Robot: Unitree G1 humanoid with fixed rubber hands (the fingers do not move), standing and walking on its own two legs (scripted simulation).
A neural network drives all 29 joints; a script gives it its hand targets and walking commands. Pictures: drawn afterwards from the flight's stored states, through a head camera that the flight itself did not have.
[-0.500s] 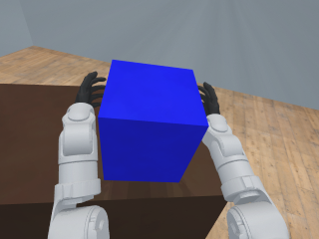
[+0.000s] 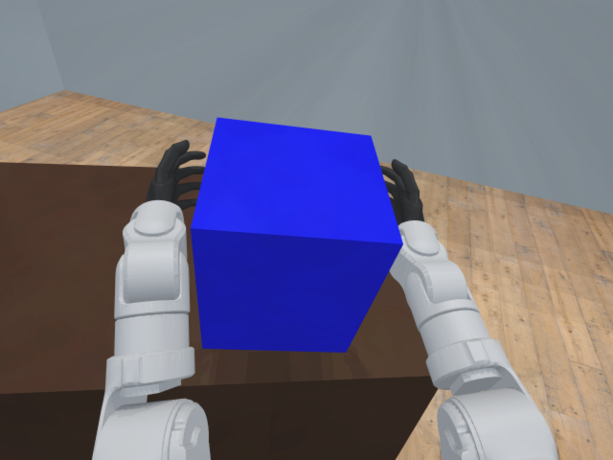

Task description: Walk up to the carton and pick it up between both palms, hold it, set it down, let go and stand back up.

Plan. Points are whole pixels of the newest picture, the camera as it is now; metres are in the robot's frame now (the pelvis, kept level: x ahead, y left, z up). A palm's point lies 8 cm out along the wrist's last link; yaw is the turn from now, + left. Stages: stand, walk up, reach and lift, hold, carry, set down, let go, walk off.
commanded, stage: hold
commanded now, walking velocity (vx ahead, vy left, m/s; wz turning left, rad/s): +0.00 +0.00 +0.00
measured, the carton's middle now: (286, 243) +0.38 +0.01 +0.14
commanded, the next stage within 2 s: none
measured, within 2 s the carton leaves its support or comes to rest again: neither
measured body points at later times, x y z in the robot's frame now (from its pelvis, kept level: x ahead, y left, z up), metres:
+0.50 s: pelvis +0.01 +0.00 +0.00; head -0.04 +0.03 +0.45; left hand +0.38 +0.16 +0.21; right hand +0.39 -0.14 +0.19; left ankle +0.07 +0.14 -0.75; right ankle -0.02 -0.12 -0.75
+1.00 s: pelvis +0.00 -0.01 +0.00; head -0.05 +0.02 +0.45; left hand +0.37 +0.16 +0.22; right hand +0.38 -0.15 +0.20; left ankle +0.07 +0.14 -0.75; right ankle -0.02 -0.12 -0.75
